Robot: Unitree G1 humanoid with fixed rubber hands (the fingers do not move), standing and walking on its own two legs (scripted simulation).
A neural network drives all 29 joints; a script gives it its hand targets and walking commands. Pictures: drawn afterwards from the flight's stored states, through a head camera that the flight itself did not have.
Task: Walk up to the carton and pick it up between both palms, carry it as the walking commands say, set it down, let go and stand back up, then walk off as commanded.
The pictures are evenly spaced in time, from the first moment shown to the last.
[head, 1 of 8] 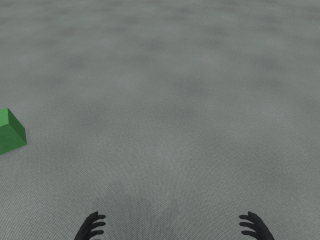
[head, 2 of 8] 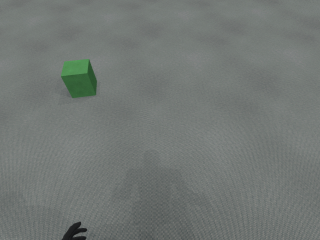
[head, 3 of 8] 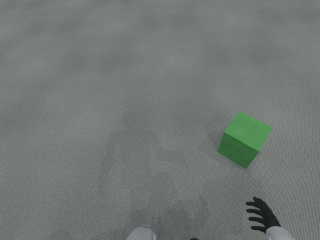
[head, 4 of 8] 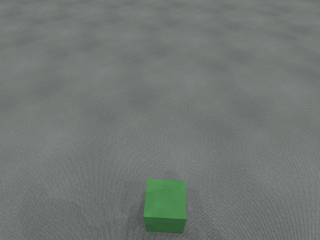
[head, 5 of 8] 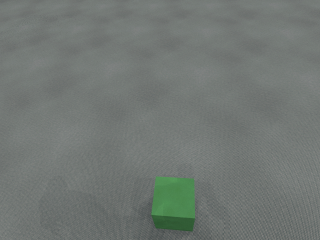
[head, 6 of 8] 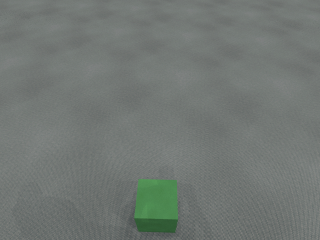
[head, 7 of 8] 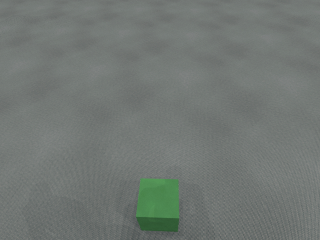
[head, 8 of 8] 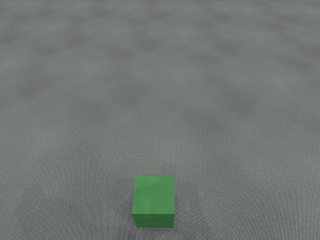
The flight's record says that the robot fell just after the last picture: no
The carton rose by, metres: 0.00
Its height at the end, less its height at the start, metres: +0.00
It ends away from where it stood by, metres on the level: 0.00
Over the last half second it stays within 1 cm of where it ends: yes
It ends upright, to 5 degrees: yes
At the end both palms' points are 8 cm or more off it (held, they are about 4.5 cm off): yes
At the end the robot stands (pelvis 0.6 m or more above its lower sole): yes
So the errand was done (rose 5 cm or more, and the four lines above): no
